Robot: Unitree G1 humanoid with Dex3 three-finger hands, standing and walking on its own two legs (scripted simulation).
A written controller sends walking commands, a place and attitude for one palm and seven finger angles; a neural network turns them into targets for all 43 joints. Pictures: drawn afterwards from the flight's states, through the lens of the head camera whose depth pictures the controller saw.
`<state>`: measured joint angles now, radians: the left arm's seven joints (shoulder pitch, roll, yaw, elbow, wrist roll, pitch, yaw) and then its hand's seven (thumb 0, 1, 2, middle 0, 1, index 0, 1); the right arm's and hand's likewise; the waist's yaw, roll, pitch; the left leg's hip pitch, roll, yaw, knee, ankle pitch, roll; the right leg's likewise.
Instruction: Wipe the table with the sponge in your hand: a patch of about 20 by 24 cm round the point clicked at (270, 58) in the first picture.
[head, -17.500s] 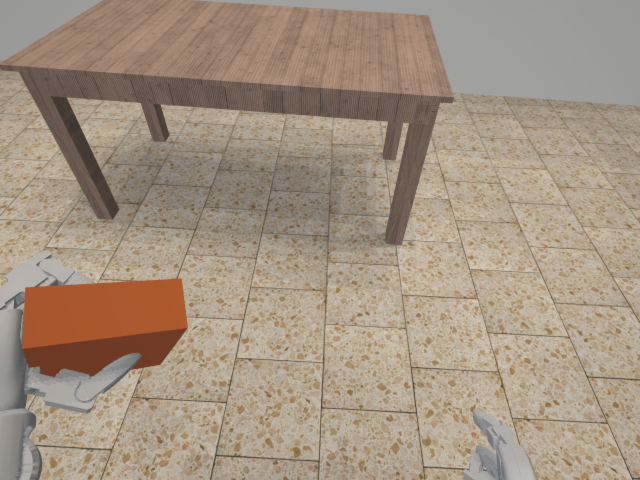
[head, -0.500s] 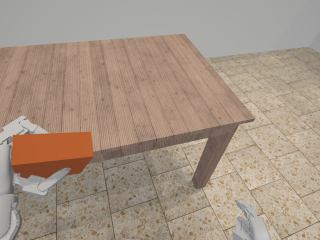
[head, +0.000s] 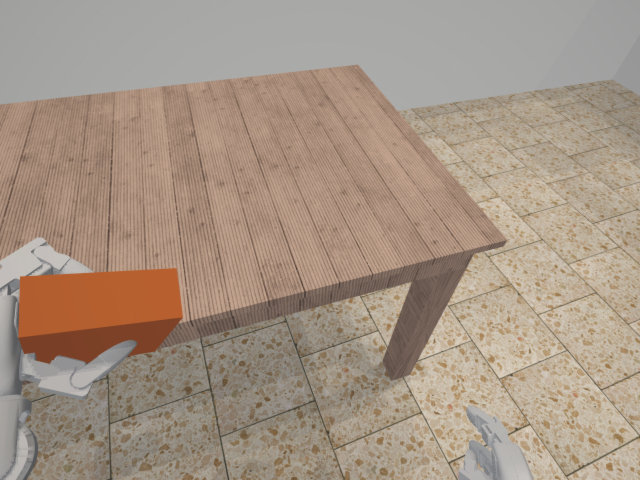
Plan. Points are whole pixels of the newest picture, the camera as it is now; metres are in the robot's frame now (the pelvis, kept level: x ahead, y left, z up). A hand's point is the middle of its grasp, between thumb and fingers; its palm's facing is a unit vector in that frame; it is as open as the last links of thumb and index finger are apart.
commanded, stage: shuffle to correct the standing spot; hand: left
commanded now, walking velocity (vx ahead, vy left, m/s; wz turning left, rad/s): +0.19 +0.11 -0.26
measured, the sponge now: (122, 319) +0.23 +0.22 +0.13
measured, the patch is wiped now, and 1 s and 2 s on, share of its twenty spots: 0.00 0.00 0.00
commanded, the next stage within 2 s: come to a stop and stand still in 1.86 s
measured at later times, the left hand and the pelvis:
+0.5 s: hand (105, 258) +0.29 +0.25 +0.16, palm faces +0.36 -0.84 -0.41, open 9.3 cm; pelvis +0.07 +0.01 -0.02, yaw -2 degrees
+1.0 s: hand (80, 232) +0.32 +0.30 +0.15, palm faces +0.39 -0.80 -0.46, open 9.3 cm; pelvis +0.09 +0.05 -0.03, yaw -1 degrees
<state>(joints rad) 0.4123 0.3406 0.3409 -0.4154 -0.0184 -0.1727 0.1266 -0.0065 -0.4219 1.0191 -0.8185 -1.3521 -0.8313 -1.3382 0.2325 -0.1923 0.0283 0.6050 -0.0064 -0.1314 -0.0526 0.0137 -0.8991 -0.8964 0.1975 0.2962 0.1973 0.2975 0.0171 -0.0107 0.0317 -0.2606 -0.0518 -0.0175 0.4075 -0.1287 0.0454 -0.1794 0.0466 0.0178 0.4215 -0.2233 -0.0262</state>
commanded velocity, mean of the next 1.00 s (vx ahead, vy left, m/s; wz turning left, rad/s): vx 0.15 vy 0.13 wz -0.03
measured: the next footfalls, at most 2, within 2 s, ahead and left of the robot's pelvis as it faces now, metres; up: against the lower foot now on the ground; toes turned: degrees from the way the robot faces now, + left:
left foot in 0.88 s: +0.18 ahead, +0.22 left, +0.00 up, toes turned -4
right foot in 1.02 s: +0.16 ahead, +0.01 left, +0.00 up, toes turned -5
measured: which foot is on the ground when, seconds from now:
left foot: down 0.00-0.64, up 0.66-0.86, down 0.88-1.00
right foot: down 0.00-0.88, up 0.90-1.00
